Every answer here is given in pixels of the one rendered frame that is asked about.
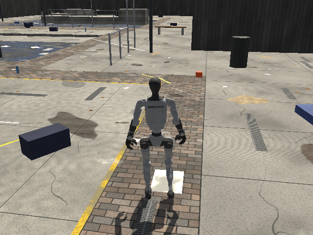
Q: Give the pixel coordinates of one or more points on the robot left hand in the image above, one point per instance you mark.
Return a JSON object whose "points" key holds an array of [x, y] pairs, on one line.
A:
{"points": [[130, 142]]}

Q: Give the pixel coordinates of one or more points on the right robot foot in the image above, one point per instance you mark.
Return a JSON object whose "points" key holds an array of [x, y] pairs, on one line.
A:
{"points": [[170, 194]]}

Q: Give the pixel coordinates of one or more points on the right robot upper arm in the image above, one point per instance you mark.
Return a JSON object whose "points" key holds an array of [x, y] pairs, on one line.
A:
{"points": [[173, 110]]}

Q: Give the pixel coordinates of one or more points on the left robot forearm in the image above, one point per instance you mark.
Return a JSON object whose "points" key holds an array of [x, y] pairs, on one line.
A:
{"points": [[131, 131]]}

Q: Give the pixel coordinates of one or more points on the left robot upper arm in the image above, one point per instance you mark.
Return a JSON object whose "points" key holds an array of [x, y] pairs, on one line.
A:
{"points": [[137, 112]]}

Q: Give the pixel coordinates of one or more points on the right robot forearm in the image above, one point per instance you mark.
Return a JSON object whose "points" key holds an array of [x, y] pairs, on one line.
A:
{"points": [[180, 128]]}

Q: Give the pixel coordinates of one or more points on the robot left shin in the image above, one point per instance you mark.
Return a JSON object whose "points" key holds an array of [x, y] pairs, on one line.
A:
{"points": [[147, 177]]}

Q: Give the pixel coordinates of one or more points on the robot right hand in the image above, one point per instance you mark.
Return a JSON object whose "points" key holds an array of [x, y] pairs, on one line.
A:
{"points": [[180, 137]]}

